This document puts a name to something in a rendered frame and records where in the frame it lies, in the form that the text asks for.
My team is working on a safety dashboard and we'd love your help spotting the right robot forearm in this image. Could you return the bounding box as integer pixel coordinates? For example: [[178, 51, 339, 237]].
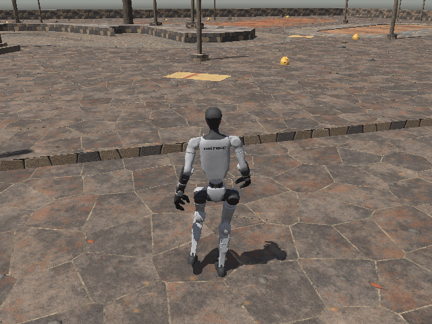
[[241, 162, 250, 181]]

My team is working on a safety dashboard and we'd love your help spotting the left robot hand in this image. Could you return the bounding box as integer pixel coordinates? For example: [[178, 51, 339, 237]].
[[174, 194, 190, 211]]

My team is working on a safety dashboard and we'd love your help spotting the robot right upper arm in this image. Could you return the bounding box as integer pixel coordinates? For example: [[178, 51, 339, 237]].
[[228, 136, 248, 172]]

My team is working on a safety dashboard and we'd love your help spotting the left robot forearm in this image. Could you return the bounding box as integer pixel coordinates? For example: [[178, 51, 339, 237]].
[[175, 165, 190, 196]]

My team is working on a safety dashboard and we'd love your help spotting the right robot shin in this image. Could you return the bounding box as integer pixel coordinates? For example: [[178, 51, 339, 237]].
[[218, 224, 231, 268]]

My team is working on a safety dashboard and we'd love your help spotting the right robot thigh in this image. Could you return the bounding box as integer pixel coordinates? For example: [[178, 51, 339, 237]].
[[219, 188, 240, 236]]

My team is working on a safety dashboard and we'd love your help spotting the right robot hand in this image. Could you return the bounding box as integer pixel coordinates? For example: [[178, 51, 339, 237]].
[[235, 177, 251, 188]]

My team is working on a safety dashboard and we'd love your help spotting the robot left upper arm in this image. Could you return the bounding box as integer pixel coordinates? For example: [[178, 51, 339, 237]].
[[183, 137, 200, 176]]

